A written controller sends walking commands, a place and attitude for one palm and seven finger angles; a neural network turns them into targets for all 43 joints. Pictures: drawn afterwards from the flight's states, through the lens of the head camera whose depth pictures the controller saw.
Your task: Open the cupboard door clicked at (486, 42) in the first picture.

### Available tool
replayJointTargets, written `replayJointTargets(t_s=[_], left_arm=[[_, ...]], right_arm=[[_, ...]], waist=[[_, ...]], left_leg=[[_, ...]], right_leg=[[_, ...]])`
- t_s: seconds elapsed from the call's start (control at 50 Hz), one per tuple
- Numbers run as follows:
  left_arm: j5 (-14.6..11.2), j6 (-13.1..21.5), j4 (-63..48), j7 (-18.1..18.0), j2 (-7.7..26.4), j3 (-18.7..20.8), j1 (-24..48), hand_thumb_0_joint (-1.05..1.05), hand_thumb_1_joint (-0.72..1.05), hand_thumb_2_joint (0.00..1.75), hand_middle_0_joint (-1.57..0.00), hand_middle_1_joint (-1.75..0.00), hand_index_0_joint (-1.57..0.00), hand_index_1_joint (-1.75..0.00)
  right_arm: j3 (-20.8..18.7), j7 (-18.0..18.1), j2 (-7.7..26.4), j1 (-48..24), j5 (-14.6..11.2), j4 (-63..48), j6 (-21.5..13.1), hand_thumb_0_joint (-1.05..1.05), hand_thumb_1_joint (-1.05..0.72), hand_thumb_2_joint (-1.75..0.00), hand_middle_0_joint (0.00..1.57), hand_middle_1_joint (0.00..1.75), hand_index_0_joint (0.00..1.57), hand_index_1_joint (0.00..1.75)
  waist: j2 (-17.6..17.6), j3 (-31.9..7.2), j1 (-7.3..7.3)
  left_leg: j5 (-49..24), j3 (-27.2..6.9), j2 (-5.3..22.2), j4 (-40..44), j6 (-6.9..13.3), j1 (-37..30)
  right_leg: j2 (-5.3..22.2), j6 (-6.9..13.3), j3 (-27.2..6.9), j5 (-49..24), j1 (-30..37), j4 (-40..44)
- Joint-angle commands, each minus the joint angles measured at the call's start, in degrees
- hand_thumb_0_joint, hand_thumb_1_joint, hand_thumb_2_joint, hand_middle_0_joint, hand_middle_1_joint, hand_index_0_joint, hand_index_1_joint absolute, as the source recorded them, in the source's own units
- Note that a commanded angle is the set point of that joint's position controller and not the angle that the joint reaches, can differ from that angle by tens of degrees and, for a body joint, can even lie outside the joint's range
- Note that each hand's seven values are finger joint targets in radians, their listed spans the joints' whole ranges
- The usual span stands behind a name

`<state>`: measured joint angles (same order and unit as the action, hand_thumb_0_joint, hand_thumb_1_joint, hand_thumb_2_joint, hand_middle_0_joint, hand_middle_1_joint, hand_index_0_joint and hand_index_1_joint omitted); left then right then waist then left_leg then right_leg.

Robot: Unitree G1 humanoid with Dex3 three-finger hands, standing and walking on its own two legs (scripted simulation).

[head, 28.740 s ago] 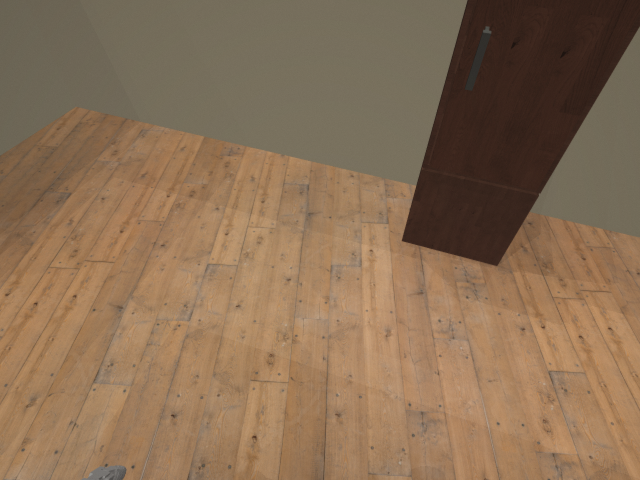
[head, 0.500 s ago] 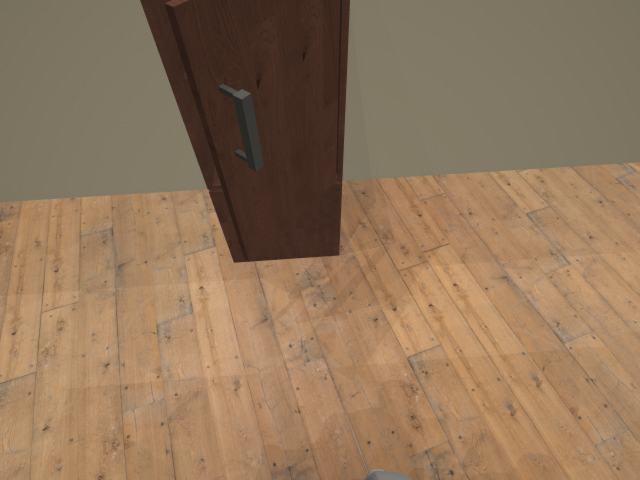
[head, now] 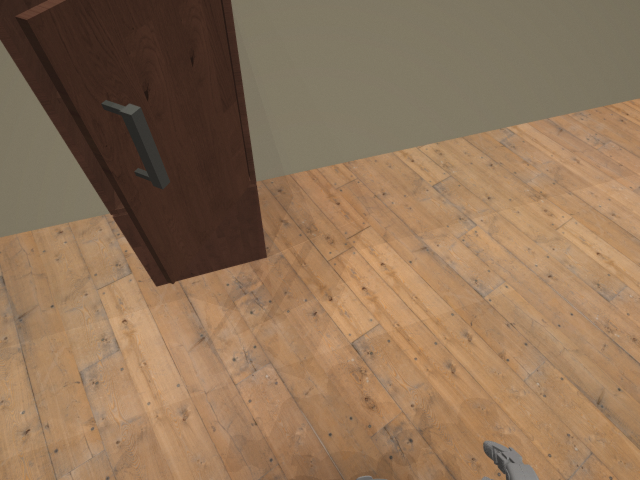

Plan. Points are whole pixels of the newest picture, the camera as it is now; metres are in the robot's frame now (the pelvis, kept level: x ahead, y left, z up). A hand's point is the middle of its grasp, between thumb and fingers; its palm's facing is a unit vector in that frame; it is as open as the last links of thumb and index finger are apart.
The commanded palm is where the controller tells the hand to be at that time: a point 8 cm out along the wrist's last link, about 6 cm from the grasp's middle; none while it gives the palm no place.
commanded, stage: walk to a spot facing it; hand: left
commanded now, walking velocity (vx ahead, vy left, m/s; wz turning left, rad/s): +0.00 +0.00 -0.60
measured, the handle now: (137, 146) +0.55 +0.34 +0.05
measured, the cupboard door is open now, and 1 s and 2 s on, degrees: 47 47 47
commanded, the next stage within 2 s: turn to face it in 2.00 s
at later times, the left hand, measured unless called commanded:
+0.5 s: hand (225, 469) +0.15 +0.15 -0.16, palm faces -0.31 -0.92 -0.23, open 7.4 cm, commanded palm none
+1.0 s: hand (367, 364) +0.31 -0.05 -0.16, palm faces -0.61 -0.76 -0.22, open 7.4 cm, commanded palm none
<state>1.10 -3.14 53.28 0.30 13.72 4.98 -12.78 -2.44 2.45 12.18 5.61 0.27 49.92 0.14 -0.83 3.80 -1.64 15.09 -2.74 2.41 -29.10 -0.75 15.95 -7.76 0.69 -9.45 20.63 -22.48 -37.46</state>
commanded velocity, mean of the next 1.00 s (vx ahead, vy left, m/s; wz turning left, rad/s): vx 0.19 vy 0.00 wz -0.56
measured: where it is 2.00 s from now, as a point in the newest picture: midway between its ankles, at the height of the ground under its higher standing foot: (476, 410)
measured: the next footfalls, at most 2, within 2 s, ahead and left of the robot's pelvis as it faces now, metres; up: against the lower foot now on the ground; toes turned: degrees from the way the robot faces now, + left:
right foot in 0.24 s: +0.04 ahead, -0.15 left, +0.00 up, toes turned -12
left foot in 0.54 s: +0.10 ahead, +0.08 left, +0.00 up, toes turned -17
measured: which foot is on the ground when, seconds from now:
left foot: down 0.00-0.24, up 0.26-0.52, down 0.54-0.90, up 0.92-1.00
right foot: up 0.00-0.22, down 0.24-0.54, up 0.56-0.90, down 0.92-1.00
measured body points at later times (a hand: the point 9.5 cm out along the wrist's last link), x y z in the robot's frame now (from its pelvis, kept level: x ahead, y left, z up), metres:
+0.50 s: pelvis +0.01 -0.02 +0.00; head +0.06 -0.03 +0.45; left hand +0.16 +0.19 -0.14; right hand -0.01 -0.31 -0.13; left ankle +0.05 +0.10 -0.70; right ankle +0.01 -0.14 -0.73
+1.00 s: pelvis +0.08 -0.12 -0.01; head +0.12 -0.17 +0.44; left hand +0.34 -0.01 -0.14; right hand -0.11 -0.29 -0.16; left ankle +0.10 +0.06 -0.65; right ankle +0.06 -0.22 -0.73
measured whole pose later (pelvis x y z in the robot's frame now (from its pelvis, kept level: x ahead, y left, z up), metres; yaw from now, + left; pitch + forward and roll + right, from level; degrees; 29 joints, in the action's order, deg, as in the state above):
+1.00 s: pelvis +0.08 -0.12 -0.01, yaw -37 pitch +0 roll +0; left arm 1.0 1.7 51.5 2.1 12.4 3.7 -5.3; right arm -2.1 0.4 12.4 21.3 0.9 59.3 0.7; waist 1.4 6.8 2.7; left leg 26.9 4.5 9.7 -65.9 -3.6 21.3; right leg -0.2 3.6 5.8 17.0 -21.3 -37.6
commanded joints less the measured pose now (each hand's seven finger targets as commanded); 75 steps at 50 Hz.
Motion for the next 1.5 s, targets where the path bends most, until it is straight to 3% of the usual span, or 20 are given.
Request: replayJointTargets(t_s=[0.0, 0.06, 0.18, 0.22, 0.24, 0.48, 0.52, 0.54, 0.64, 0.76, 0.84, 0.86, 0.88, 0.9, 1.0, 1.18, 1.24, 1.28, 1.3, 1.48], left_arm=[[0.8, 1.4, -6.2, 1.1, 6.3, 2.3, 3.2, 0.0, 0.9, 0.9, -0.2, -0.3, -0.2, -0.3], [0.1, 0.9, -6.5, 1.9, 4.8, 1.4, 3.4, 0.0, 0.9, 0.9, -0.2, -0.3, -0.2, -0.3], [-0.2, 1.9, -5.6, 2.3, 6.1, 1.0, -0.5, 0.0, 0.9, 0.9, -0.2, -0.3, -0.2, -0.3], [0.5, 2.7, -3.5, 0.5, 17.8, 3.3, -7.7, 0.0, 0.9, 0.9, -0.2, -0.3, -0.2, -0.3], [-0.1, 2.3, -3.7, -0.1, 18.5, 3.1, -8.9, 0.0, 0.9, 0.9, -0.2, -0.3, -0.2, -0.3], [0.3, 1.4, -6.7, 0.0, 10.4, 1.6, 6.7, 0.0, 0.9, 0.9, -0.2, -0.3, -0.2, -0.3], [-0.6, 1.4, -10.1, 1.2, 3.9, 0.3, 8.3, 0.0, 0.9, 0.9, -0.2, -0.3, -0.2, -0.3], [0.1, 2.5, -11.8, 2.2, 6.3, 0.9, 12.6, 0.0, 0.9, 0.9, -0.2, -0.3, -0.2, -0.3], [0.8, 2.3, -7.1, 4.1, 1.8, 0.6, 8.4, 0.0, 0.9, 0.9, -0.2, -0.3, -0.2, -0.3], [0.4, 2.6, -8.0, 4.4, 0.7, -0.7, 15.1, 0.0, 0.9, 0.9, -0.2, -0.3, -0.2, -0.3], [0.5, 3.4, -5.0, 4.0, 3.2, 0.1, 6.7, 0.0, 0.9, 0.9, -0.2, -0.3, -0.2, -0.3], [0.6, 4.1, -1.6, 3.4, 6.3, 1.2, -3.4, 0.0, 0.9, 0.9, -0.2, -0.3, -0.2, -0.3], [0.8, 4.9, 0.9, 2.3, 14.6, 3.5, -13.8, 0.0, 0.9, 0.9, -0.2, -0.3, -0.2, -0.3], [-0.7, 4.6, 1.9, 1.3, 17.9, 3.9, -16.2, 0.0, 0.9, 0.9, -0.2, -0.3, -0.2, -0.3], [0.3, 5.7, -2.4, -0.3, 7.2, 1.1, 1.6, 0.0, 0.9, 0.9, -0.2, -0.3, -0.2, -0.3], [0.0, 6.8, 1.6, 0.5, 7.5, 1.3, -3.7, 0.0, 0.9, 0.9, -0.2, -0.3, -0.2, -0.3], [-0.3, 6.7, 2.0, 0.2, 5.8, 1.0, -3.0, 0.0, 0.9, 0.9, -0.2, -0.3, -0.2, -0.3], [-0.8, 7.1, -0.2, 1.1, 1.3, -0.3, -3.8, 0.0, 0.9, 0.9, -0.2, -0.3, -0.2, -0.3], [0.0, 7.4, -1.0, 1.0, 2.9, -0.1, -0.3, 0.0, 0.9, 0.9, -0.2, -0.3, -0.2, -0.3], [0.5, 4.7, 0.4, 2.6, -1.9, -1.4, 3.9, 0.0, 0.9, 0.9, -0.2, -0.3, -0.2, -0.3]], right_arm=[[-2.6, 0.6, 12.7, 5.5, 2.1, -2.8, -0.8, 0.0, -0.9, -0.9, 0.2, 0.3, 0.2, 0.3], [-2.0, 0.6, 10.4, 3.9, 2.2, -3.6, -0.7, 0.0, -0.9, -0.9, 0.2, 0.3, 0.2, 0.3], [-3.3, -0.3, 13.4, 6.6, 1.3, -2.9, 0.2, 0.0, -0.9, -0.9, 0.2, 0.3, 0.2, 0.3], [-1.7, -0.9, 6.7, 3.4, 0.0, -6.8, 0.4, 0.0, -0.9, -0.9, 0.2, 0.3, 0.2, 0.3], [-1.5, -0.6, 8.8, 3.8, 0.2, -6.9, 1.0, 0.0, -0.9, -0.9, 0.2, 0.3, 0.2, 0.3], [-1.7, -1.2, 6.2, 15.0, 0.6, -0.1, -0.1, 0.0, -0.9, -0.9, 0.2, 0.3, 0.2, 0.3], [-3.4, 0.0, 16.3, 21.9, 2.5, 0.9, -1.3, 0.0, -0.9, -0.9, 0.2, 0.3, 0.2, 0.3], [-3.4, 0.3, 17.1, 20.7, 1.9, 0.4, -2.1, 0.0, -0.9, -0.9, 0.2, 0.3, 0.2, 0.3], [-0.7, -0.1, 8.6, 15.7, 1.8, 0.8, -3.6, 0.0, -0.9, -0.9, 0.2, 0.3, 0.2, 0.3], [-1.5, -0.9, 9.4, 21.8, 2.2, 3.9, -3.6, 0.0, -0.9, -0.9, 0.2, 0.3, 0.2, 0.3], [-1.7, -1.4, 10.5, 19.2, 2.0, 3.8, -3.0, 0.0, -0.9, -0.9, 0.2, 0.3, 0.2, 0.3], [-1.5, -1.7, 9.7, 17.3, 1.3, 3.1, -3.1, 0.0, -0.9, -0.9, 0.2, 0.3, 0.2, 0.3], [-0.3, -2.4, 5.1, 14.7, -0.1, 0.1, -3.3, 0.0, -0.9, -0.9, 0.2, 0.3, 0.2, 0.3], [-0.6, -2.0, 5.6, 8.5, 0.0, -2.6, -3.3, 0.0, -0.9, -0.9, 0.2, 0.3, 0.2, 0.3], [-1.3, -2.3, 3.8, 10.9, 1.3, 2.3, -1.6, 0.0, -0.9, -0.9, 0.2, 0.3, 0.2, 0.3], [-1.5, -3.4, 2.7, 2.5, 1.0, -0.7, -3.0, 0.0, -0.9, -0.9, 0.2, 0.3, 0.2, 0.3], [-2.1, -2.6, 5.3, 9.4, 1.3, 2.0, -4.0, 0.0, -0.9, -0.9, 0.2, 0.3, 0.2, 0.3], [-4.1, -1.5, 15.2, 25.4, 2.8, 5.5, -4.3, 0.0, -0.9, -0.9, 0.2, 0.3, 0.2, 0.3], [-3.5, -1.3, 13.8, 25.0, 2.5, 5.6, -3.7, 0.0, -0.9, -0.9, 0.2, 0.3, 0.2, 0.3], [-1.4, -1.5, 5.6, 17.7, 1.8, 7.2, -4.9, 0.0, -0.9, -0.9, 0.2, 0.3, 0.2, 0.3]], waist=[[12.2, -3.3, 1.44], [14.1, -3.7, 0.85], [11.0, -6.1, -0.19], [-19.1, -8.6, -3.98], [-12.8, -9.1, -4.7], [-5.1, -4.5, 5.79], [22.5, -2.9, 8.33], [12.1, 0.1, 7.85], [12.1, -0.1, 2.73], [11.4, 0.4, 5.69], [9.3, -2.8, 0.73], [3.5, -7.8, -4.13], [-14.8, -13.8, -8.78], [-15.4, -11.3, -9.16], [-7.0, -3.7, 2.3], [-4.7, -1.1, 0.8], [0.8, -3.2, 4.74], [19.8, -11.8, 10.08], [13.2, -9.1, 10.07], [9.3, -1.4, 3.21]], left_leg=[[-15.4, -14.0, 20.1, 12.6, 10.7, -5.2], [-29.2, 0.1, 14.2, 7.0, 7.4, -7.8], [-22.4, 6.0, 13.1, -5.2, 2.2, -1.9], [23.1, 10.5, 0.5, -31.7, -3.6, 18.7], [22.5, 3.2, 2.3, -36.4, -2.7, 18.2], [5.2, 6.2, -0.8, 0.4, -1.7, -11.6], [32.3, -27.2, 25.5, 21.7, 7.9, -17.6], [29.9, -30.3, 29.9, 23.4, 12.1, -11.8], [1.2, 0.8, 15.2, 17.2, 5.0, -10.8], [-8.7, 9.7, 17.5, 15.0, 5.4, -11.0], [-15.4, 14.9, 16.7, 1.8, 3.1, -6.4], [-18.5, 18.1, 13.6, -12.0, 1.0, 2.3], [8.8, 20.2, 5.6, -32.9, -2.1, 21.7], [22.3, 10.0, 3.3, -45.1, -2.2, 29.8], [5.8, 4.9, 7.5, -33.5, -3.1, 16.2], [-1.4, 7.0, 2.0, -8.1, -2.0, 9.5], [-3.6, 6.4, 1.5, 2.9, -0.5, -9.6], [5.7, -24.4, 25.7, 13.5, 10.5, -29.8], [7.4, -27.7, 27.0, 15.1, 12.7, -25.1], [-13.6, 7.9, 14.0, 17.3, 6.3, -8.1]], right_leg=[[6.3, -3.7, 5.4, 8.8, -12.3, -29.2], [8.1, -4.0, 9.7, 7.1, -10.1, -23.4], [6.4, -1.0, 15.2, -8.3, 12.6, 7.3], [30.4, 10.1, -18.1, -41.0, 24.7, 17.6], [31.5, 13.8, -16.8, -36.8, 22.5, 16.3], [14.6, 6.6, -10.8, 15.0, -7.8, 17.0], [2.0, -0.5, 7.9, 16.5, -23.9, -13.2], [8.5, -0.5, 5.3, 11.3, -24.0, -19.8], [11.1, -2.2, 10.7, -5.0, -20.3, -28.1], [10.9, -1.1, 16.3, -3.4, -10.7, -8.0], [6.8, 1.8, 19.8, -3.0, 8.7, 2.9], [7.6, 4.2, 16.9, -3.5, 25.8, 6.6], [25.4, 10.7, -9.9, 2.9, 41.7, 14.9], [33.2, 14.6, -25.5, -3.2, 37.2, 22.5], [22.5, 11.1, -3.4, -8.3, 9.8, 24.0], [20.1, 10.5, -3.7, -8.8, 13.7, 23.2], [15.9, 7.2, -0.4, -13.9, 5.7, 11.8], [4.4, 1.8, 11.9, 10.4, -14.7, -22.4], [7.2, 2.2, 7.3, 10.8, -18.5, -31.6], [12.7, 0.1, 13.8, -7.3, -7.3, -9.5]])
